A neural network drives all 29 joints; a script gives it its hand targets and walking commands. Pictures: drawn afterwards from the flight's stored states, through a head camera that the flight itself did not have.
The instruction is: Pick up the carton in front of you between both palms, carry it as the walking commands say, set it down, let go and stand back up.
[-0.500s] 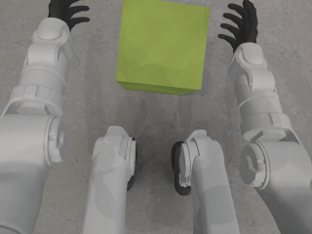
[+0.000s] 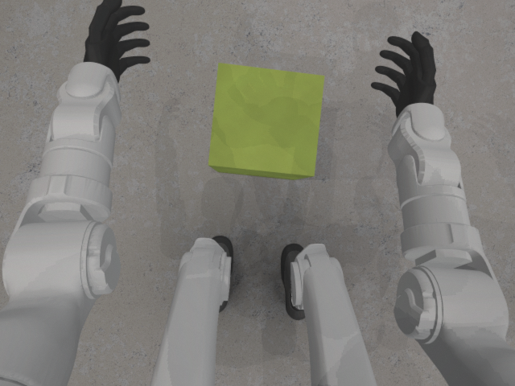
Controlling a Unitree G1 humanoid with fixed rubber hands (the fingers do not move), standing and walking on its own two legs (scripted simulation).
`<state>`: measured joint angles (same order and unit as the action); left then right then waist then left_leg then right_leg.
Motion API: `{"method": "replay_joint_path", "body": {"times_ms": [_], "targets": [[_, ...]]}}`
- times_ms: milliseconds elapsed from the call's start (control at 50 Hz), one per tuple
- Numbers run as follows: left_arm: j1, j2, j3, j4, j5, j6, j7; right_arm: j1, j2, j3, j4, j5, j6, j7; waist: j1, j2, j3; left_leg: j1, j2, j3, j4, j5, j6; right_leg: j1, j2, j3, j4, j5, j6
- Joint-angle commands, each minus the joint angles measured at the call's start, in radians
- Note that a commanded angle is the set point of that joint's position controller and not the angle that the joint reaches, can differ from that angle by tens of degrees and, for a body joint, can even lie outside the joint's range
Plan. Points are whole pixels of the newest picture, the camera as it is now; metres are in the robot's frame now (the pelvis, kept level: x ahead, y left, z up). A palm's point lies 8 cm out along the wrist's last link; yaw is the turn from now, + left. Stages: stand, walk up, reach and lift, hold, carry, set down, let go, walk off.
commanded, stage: set down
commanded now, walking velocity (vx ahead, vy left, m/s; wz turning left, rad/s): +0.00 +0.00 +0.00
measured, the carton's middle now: (262, 131) +0.51 +0.01 -0.44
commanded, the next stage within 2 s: let go in 0.16 s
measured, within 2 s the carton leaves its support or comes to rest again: neither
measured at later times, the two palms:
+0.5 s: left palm (18, 93) +0.44 +0.25 +0.01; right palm (491, 128) +0.44 -0.18 +0.02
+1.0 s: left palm out of the picture +0.27 +0.23 +0.12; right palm out of the picture +0.28 -0.23 +0.13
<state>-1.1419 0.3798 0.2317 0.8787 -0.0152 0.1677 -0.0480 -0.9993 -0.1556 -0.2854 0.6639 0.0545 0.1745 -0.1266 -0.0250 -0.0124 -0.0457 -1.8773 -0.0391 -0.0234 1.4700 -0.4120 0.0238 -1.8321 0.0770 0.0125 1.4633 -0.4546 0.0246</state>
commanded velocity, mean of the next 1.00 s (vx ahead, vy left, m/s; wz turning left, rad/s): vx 0.00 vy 0.00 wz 0.00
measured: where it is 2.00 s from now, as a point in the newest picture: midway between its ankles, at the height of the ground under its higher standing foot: (256, 290)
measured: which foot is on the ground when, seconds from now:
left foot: down 0.00-1.00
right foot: down 0.00-1.00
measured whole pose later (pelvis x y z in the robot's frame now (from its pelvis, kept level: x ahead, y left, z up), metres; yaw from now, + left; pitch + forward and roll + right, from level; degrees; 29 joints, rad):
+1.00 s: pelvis +0.10 -0.01 +0.20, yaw +3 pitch +8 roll +0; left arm 0.15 0.22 0.08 0.50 0.00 0.00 -0.05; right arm 0.20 -0.19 -0.05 0.44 0.00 0.01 0.06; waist -0.02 -0.03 0.01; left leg -0.39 -0.04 -0.05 0.48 -0.23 0.01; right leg -0.36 0.04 0.05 0.50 -0.28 -0.02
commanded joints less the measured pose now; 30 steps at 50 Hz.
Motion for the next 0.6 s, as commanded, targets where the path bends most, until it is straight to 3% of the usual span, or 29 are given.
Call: {"method": "replay_joint_path", "body": {"times_ms": [0,20,40,60,80,100,120,140,160,180,200,220,240,260,280,300,320,340,360,400,420,440,460,480,500,520,540,560,580], "targets": [[-0.15,0.092,0.032,-0.115,-0.013,-0.036,-0.016,-0.12,-0.059,-0.004,-0.093,-0.035,-0.03,0.006,-0.004,0.052,-1.098,0.806,-0.028,0.041,-0.167,0.41,-0.042,0.527,0.022,-0.092,-0.178,0.338,0.048],[-0.166,0.109,0.03,-0.082,0.043,-0.045,-0.014,-0.147,-0.072,-0.007,-0.082,-0.015,-0.033,0.012,0.026,0.124,-1.039,0.808,-0.017,0.048,-0.196,0.365,-0.045,0.479,0.026,-0.076,-0.199,0.32,0.042],[-0.214,0.047,0.0,-0.108,0.007,-0.044,-0.019,-0.094,-0.05,-0.03,-0.013,-0.026,-0.042,0.015,-0.038,0.122,-0.982,0.848,-0.018,0.028,-0.199,0.393,-0.049,0.43,0.024,-0.082,-0.233,0.313,0.043],[-0.171,0.103,0.063,-0.062,0.04,-0.049,-0.008,-0.104,-0.042,-0.031,-0.025,-0.052,-0.041,0.01,0.003,0.059,-0.963,0.866,-0.013,0.003,-0.231,0.431,-0.04,0.391,0.025,-0.08,-0.248,0.295,0.054],[-0.16,0.1,0.08,-0.086,0.065,-0.049,-0.021,-0.148,-0.072,-0.059,-0.096,-0.065,-0.044,0.006,0.048,0.147,-0.98,0.852,-0.022,0.038,-0.224,0.39,-0.05,0.477,0.012,-0.059,-0.264,0.295,0.042],[-0.151,0.114,0.074,-0.098,0.082,-0.056,-0.02,-0.102,-0.041,-0.034,-0.061,-0.053,-0.041,0.009,0.031,0.104,-0.993,0.926,-0.015,0.019,-0.268,0.408,-0.032,0.463,0.03,-0.073,-0.289,0.318,0.05],[-0.154,0.073,0.038,-0.03,0.087,-0.043,-0.021,-0.085,-0.03,-0.033,0.006,-0.045,-0.04,0.013,0.034,0.137,-0.905,0.891,-0.006,0.015,-0.316,0.319,-0.044,0.446,0.017,-0.085,-0.311,0.242,0.042],[-0.205,0.093,0.068,-0.03,0.059,-0.046,-0.027,-0.152,-0.037,-0.044,0.008,-0.092,-0.04,0.021,-0.016,0.063,-0.821,0.804,-0.009,0.028,-0.351,0.212,-0.048,0.482,0.012,-0.079,-0.35,0.161,0.043],[-0.186,0.088,0.082,-0.026,0.054,-0.047,-0.033,-0.131,0.016,-0.013,-0.061,-0.074,-0.045,0.018,0.004,-0.015,-0.87,0.801,-0.015,0.027,-0.349,0.318,-0.029,0.569,0.004,-0.079,-0.365,0.273,0.053],[-0.184,0.097,0.096,-0.1,0.101,-0.062,-0.031,-0.111,-0.052,-0.076,-0.073,-0.095,-0.045,0.007,-0.001,0.117,-0.928,0.847,-0.013,0.041,-0.332,0.355,-0.045,0.631,0.002,-0.027,-0.379,0.347,0.042],[-0.16,0.145,0.133,-0.043,0.083,-0.057,-0.03,-0.114,-0.003,0.016,-0.111,-0.061,-0.043,0.012,0.038,-0.052,-0.998,0.948,-0.01,0.005,-0.354,0.412,-0.012,0.644,0.016,-0.074,-0.38,0.345,0.061],[-0.098,0.039,0.02,-0.06,0.089,-0.048,-0.037,-0.071,-0.074,-0.047,-0.077,-0.109,-0.046,0.014,-0.003,0.097,-1.017,0.97,-0.01,0.023,-0.392,0.375,-0.054,0.749,0.009,-0.08,-0.388,0.357,0.04],[-0.079,0.103,0.098,-0.018,0.098,-0.046,-0.029,-0.024,-0.046,-0.035,-0.071,-0.152,-0.04,0.018,0.009,-0.018,-0.959,0.974,-0.02,0.013,-0.412,0.374,-0.037,0.683,0.01,-0.075,-0.417,0.316,0.054],[-0.023,0.101,0.079,-0.045,0.1,-0.051,-0.035,-0.01,-0.013,0.016,-0.115,-0.09,-0.036,0.026,0.034,0.056,-1.025,1.093,-0.021,0.029,-0.43,0.39,-0.03,0.755,0.017,-0.078,-0.445,0.319,0.054],[0.038,0.086,0.069,-0.038,0.105,-0.049,-0.018,0.08,-0.018,0.023,-0.097,-0.139,-0.042,0.039,-0.016,0.002,-0.998,1.138,-0.013,0.002,-0.461,0.468,-0.03,0.733,0.012,-0.09,-0.46,0.367,0.054],[0.045,0.021,0.054,-0.115,0.109,-0.051,-0.009,0.109,-0.059,-0.016,-0.133,-0.138,-0.049,0.056,0.024,0.153,-0.948,1.178,-0.004,0.003,-0.469,0.48,-0.047,0.68,-0.005,-0.06,-0.484,0.35,0.03],[0.087,0.021,0.067,-0.14,0.12,-0.052,-0.002,0.164,-0.051,0.039,-0.118,-0.143,-0.048,0.067,0.03,0.063,-1.0,1.266,-0.007,-0.009,-0.469,0.527,-0.034,0.667,0.012,-0.083,-0.496,0.335,0.043],[0.115,0.014,0.061,-0.185,0.159,-0.052,0.0,0.204,-0.083,0.002,-0.106,-0.155,-0.049,0.077,0.021,0.148,-0.981,1.31,-0.005,-0.008,-0.486,0.541,-0.041,0.669,0.005,-0.081,-0.514,0.333,0.027],[0.176,0.018,0.065,-0.206,0.13,-0.06,0.004,0.197,-0.065,0.08,-0.167,-0.144,-0.054,0.081,0.013,0.053,-0.908,1.214,-0.013,-0.025,-0.527,0.512,-0.034,0.789,0.008,-0.048,-0.537,0.377,0.016],[0.29,0.037,0.063,-0.233,0.13,-0.057,0.007,0.278,-0.093,0.079,-0.212,-0.152,-0.056,0.104,-0.012,0.04,-0.968,1.304,0.0,-0.022,-0.552,0.552,-0.032,0.886,0.002,-0.057,-0.551,0.434,0.022],[0.277,-0.018,0.032,-0.331,0.094,-0.072,0.002,0.329,-0.09,0.051,-0.207,-0.145,-0.067,0.108,-0.029,0.088,-0.916,1.277,-0.006,-0.009,-0.562,0.639,-0.05,0.89,-0.004,-0.032,-0.582,0.505,0.01],[0.399,-0.032,0.024,-0.246,0.085,-0.085,0.001,0.345,-0.089,0.072,-0.176,-0.155,-0.077,0.113,0.019,0.044,-0.871,1.254,-0.002,-0.016,-0.599,0.611,-0.038,0.922,-0.001,-0.037,-0.594,0.507,0.017],[0.348,-0.008,0.021,-0.383,0.093,-0.102,0.008,0.4,-0.067,0.091,-0.207,-0.102,-0.085,0.122,0.037,0.121,-0.86,1.309,0.0,-0.041,-0.581,0.694,-0.034,0.905,-0.016,-0.01,-0.591,0.536,0.015],[0.428,-0.053,-0.006,-0.239,0.084,-0.098,0.01,0.499,-0.08,0.097,-0.141,-0.131,-0.102,0.134,-0.037,0.047,-0.843,1.375,0.023,-0.041,-0.605,0.639,-0.026,0.881,-0.003,-0.039,-0.639,0.485,0.02],[0.476,-0.047,0.017,-0.328,0.089,-0.108,0.003,0.506,-0.088,0.07,-0.157,-0.131,-0.106,0.137,0.009,0.103,-0.786,1.345,0.01,-0.038,-0.624,0.598,-0.04,0.896,-0.023,-0.024,-0.631,0.463,0.019],[0.536,-0.047,-0.013,-0.287,0.066,-0.119,-0.005,0.517,-0.05,0.15,-0.215,-0.083,-0.113,0.137,0.004,0.075,-0.787,1.383,0.007,-0.016,-0.642,0.623,-0.042,0.98,-0.009,-0.024,-0.672,0.491,0.022],[0.529,-0.021,0.019,-0.346,0.074,-0.126,-0.002,0.566,-0.058,0.115,-0.157,-0.115,-0.112,0.142,0.051,0.065,-0.769,1.307,-0.003,-0.001,-0.655,0.547,-0.035,1.063,-0.028,-0.005,-0.678,0.461,0.01],[0.557,-0.03,0.006,-0.354,0.09,-0.124,-0.006,0.592,-0.047,0.079,-0.136,-0.101,-0.121,0.148,-0.008,0.055,-0.708,1.321,0.006,-0.03,-0.689,0.563,-0.038,1.012,-0.022,-0.011,-0.683,0.464,0.02],[0.677,-0.06,-0.012,-0.307,0.051,-0.139,-0.006,0.624,-0.077,0.126,-0.256,-0.102,-0.143,0.148,0.015,0.044,-0.728,1.429,0.015,-0.016,-0.683,0.62,-0.038,1.066,-0.026,-0.018,-0.709,0.507,0.021]]}}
